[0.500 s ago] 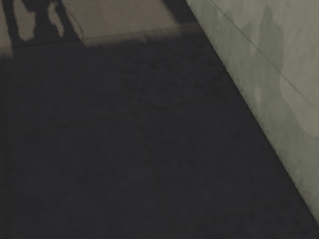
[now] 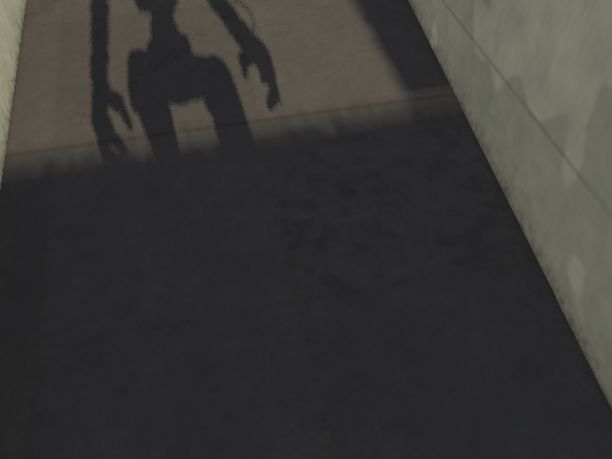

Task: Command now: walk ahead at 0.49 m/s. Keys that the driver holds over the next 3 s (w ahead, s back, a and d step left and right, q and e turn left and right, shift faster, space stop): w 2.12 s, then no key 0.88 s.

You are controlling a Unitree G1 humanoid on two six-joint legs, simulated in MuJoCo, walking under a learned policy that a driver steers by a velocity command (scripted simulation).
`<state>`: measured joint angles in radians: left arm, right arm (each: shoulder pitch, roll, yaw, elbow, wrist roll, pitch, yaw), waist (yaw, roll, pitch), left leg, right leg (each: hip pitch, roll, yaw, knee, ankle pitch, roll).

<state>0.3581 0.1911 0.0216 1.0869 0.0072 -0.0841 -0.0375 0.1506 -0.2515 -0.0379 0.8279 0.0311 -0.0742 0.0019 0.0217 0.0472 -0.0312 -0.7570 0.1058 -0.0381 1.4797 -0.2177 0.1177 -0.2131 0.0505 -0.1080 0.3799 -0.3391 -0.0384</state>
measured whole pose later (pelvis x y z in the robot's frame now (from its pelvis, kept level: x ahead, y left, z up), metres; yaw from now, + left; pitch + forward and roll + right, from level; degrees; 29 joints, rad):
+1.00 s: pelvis +0.58 -0.01 +0.08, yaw -1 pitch +2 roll -1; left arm 0.23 0.23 0.04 0.90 0.01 -0.08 -0.02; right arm 0.29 -0.25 -0.03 0.90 0.02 -0.09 0.01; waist 0.02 0.03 0.00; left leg -0.49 0.05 -0.03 1.34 -0.35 0.08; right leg -0.38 0.02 -0.11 0.54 -0.33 -0.02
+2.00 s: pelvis +1.14 +0.02 +0.15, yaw -1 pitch +2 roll -1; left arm 0.08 0.22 0.02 0.77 0.00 -0.08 -0.03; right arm 0.38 -0.24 -0.02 0.93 0.01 -0.07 0.00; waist -0.02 0.02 0.01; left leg -0.22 -0.02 -0.05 1.00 -0.52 0.06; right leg -0.51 0.01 -0.12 0.67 -0.37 -0.05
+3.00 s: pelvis +1.41 +0.07 +0.20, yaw -2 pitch +0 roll +1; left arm 0.24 0.16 0.00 1.04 0.02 0.00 0.04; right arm 0.17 -0.17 -0.06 0.96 -0.01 0.01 -0.04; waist -0.02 -0.01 0.02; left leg -0.34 -0.04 0.04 0.56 -0.37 0.06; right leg -0.20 -0.04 -0.01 0.45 -0.40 0.04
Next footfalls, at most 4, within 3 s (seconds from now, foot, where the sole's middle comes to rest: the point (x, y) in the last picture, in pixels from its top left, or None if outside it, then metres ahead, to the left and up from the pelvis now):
0.32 left None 0.39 0.13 -0.72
0.86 right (384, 377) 0.69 -0.10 -0.68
1.40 left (281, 256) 0.99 0.14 -0.63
1.92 right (360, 169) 1.28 -0.07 -0.60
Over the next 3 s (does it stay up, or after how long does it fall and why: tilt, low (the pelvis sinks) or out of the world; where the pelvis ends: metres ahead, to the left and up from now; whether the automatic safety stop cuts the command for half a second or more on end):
stays up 1.41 0.07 0.20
